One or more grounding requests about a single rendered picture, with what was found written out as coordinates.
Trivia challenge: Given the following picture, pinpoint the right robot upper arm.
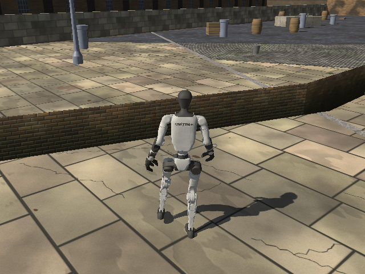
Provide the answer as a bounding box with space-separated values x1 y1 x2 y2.
196 115 211 146

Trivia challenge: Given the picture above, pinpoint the left robot hand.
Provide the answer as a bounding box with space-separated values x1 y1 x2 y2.
145 158 158 172

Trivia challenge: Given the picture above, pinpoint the left robot forearm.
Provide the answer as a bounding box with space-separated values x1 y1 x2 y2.
147 137 160 161

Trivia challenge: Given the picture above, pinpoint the right robot hand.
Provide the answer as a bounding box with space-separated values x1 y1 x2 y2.
201 152 214 162

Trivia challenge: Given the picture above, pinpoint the robot right foot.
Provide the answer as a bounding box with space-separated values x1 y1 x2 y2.
185 223 194 239

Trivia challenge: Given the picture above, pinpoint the left robot upper arm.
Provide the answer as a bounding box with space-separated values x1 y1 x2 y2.
155 114 173 146

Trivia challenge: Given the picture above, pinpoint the humanoid robot torso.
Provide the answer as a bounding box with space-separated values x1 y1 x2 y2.
171 112 197 171

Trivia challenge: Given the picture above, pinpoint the right robot forearm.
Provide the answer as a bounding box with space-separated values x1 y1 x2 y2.
205 137 214 155

